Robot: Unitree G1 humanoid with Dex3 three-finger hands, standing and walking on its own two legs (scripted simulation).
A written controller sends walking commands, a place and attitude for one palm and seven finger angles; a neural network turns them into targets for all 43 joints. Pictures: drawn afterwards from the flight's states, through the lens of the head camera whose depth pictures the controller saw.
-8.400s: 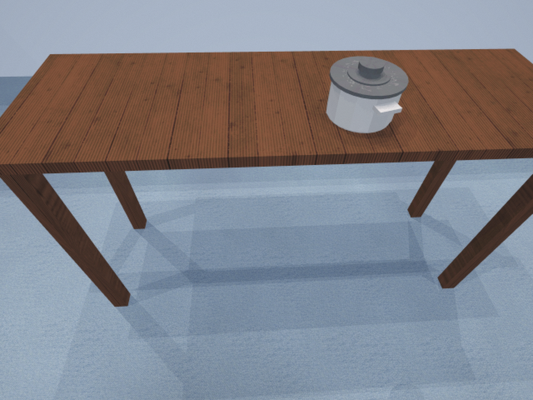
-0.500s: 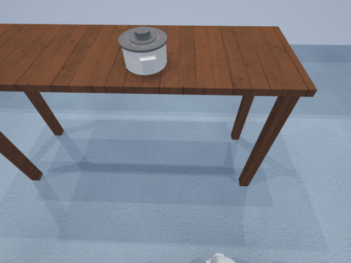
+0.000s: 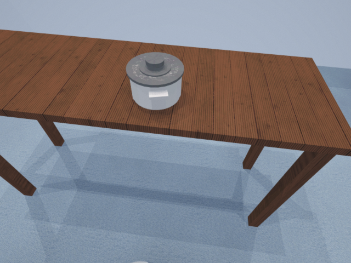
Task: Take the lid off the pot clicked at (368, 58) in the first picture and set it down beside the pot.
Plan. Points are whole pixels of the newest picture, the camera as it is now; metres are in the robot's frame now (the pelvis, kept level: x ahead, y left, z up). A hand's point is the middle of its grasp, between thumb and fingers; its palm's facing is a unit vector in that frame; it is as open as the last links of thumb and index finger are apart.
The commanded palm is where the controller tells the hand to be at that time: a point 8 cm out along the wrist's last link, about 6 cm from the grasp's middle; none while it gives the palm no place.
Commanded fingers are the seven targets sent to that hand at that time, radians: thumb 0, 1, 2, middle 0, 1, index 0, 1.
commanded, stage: take the last steps up to it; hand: left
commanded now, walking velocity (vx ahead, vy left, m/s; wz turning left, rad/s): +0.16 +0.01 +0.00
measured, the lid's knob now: (154, 60) +0.60 +0.13 +0.14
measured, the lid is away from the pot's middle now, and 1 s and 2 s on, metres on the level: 0.00 0.00 0.00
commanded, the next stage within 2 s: come to a stop and stand still in 0.04 s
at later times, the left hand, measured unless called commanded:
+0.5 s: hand (113, 245) +0.18 +0.19 -0.16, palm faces +0.02 -0.97 -0.26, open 7.3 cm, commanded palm none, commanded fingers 0.00 0.90 0.90 -0.20 -0.30 -0.20 -0.30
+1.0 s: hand out of the picture +0.09 +0.28 -0.16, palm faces +0.00 -0.96 -0.28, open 7.4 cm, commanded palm none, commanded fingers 0.00 0.90 0.90 -0.20 -0.30 -0.20 -0.30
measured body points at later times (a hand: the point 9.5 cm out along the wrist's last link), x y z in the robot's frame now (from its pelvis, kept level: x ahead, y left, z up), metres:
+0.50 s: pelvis +0.10 +0.00 +0.00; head +0.15 -0.02 +0.44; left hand +0.18 +0.24 -0.14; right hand +0.14 -0.24 -0.17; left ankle +0.05 +0.12 -0.67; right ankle +0.14 -0.11 -0.73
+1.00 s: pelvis +0.06 +0.08 -0.01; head +0.06 +0.06 +0.44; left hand +0.09 +0.33 -0.14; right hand +0.13 -0.15 -0.16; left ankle +0.08 +0.15 -0.73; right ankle +0.10 -0.05 -0.73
